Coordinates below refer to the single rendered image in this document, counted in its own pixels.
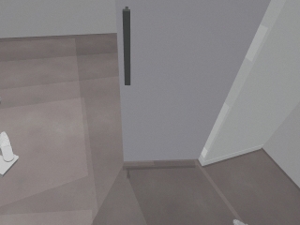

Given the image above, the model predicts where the handle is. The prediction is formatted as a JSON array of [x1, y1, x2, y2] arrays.
[[122, 7, 131, 85]]

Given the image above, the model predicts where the fridge door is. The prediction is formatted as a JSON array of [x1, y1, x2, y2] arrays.
[[115, 0, 271, 161]]

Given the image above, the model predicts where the robot left hand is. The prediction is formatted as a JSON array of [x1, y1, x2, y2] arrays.
[[0, 97, 19, 177]]

